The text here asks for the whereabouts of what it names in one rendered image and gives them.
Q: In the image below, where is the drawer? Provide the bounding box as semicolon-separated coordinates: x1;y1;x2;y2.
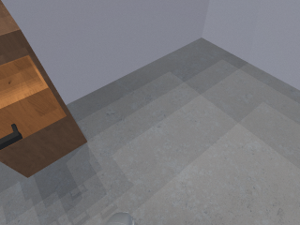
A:
0;55;66;151

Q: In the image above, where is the robot left thigh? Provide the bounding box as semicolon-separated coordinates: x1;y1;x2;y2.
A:
105;212;135;225

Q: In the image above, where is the handle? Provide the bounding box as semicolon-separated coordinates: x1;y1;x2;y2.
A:
0;124;23;150

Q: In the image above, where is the cabinet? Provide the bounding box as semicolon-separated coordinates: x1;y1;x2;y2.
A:
0;0;87;178

